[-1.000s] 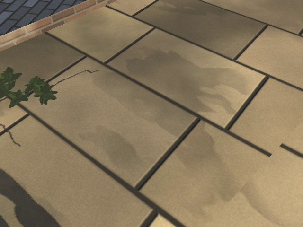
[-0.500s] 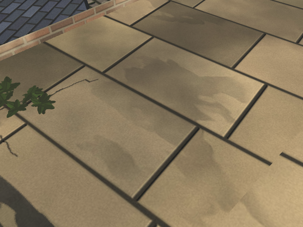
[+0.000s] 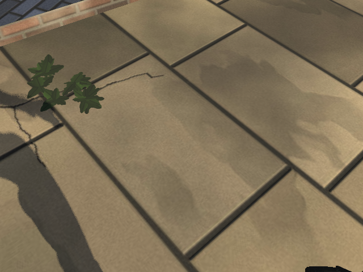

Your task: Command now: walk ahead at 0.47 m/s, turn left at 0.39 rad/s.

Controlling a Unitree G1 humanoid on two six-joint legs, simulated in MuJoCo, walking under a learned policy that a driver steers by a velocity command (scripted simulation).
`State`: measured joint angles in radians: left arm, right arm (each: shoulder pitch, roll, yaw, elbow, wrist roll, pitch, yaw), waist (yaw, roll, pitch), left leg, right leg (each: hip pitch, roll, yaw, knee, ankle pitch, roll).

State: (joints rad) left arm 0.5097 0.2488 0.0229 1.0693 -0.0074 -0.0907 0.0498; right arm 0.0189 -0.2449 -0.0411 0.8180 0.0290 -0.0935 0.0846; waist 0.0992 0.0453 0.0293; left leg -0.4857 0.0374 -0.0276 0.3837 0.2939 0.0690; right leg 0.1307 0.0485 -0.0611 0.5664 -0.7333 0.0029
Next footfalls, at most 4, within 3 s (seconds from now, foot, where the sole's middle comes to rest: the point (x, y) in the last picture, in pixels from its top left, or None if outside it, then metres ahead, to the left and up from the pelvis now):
0.04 left None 0.18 0.10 -0.82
0.46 right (219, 256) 0.52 -0.06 -0.82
1.02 left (126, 224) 0.61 0.31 -0.82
1.56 right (151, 145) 1.00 0.27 -0.82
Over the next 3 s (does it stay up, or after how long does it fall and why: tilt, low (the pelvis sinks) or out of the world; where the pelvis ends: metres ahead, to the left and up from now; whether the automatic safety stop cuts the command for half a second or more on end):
stays up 1.24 0.39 -0.06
